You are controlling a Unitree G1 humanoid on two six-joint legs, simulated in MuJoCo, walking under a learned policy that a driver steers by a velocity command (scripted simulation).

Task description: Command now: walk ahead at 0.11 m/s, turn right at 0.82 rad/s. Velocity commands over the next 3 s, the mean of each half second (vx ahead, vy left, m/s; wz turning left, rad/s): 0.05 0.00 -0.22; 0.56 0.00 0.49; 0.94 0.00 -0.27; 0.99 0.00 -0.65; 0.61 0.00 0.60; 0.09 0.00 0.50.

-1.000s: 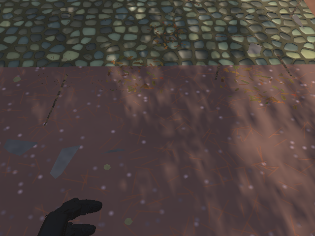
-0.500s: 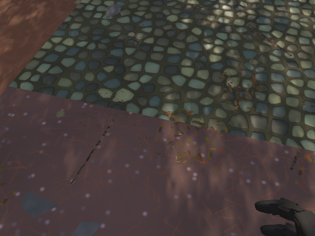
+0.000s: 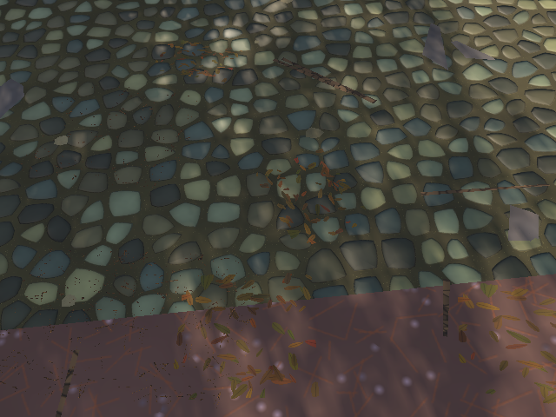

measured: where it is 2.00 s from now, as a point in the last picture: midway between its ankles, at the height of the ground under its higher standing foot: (238, 204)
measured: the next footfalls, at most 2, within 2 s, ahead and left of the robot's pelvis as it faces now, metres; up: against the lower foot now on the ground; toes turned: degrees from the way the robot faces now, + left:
right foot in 0.04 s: +0.17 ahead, -0.10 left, +0.00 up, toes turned -6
left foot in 0.48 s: +0.12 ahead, +0.13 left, +0.00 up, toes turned -4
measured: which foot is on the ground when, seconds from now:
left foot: down 0.00-0.06, up 0.08-0.46, down 0.48-0.86, up 0.88-1.00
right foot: up 0.00-0.02, down 0.04-0.50, up 0.52-0.84, down 0.86-1.00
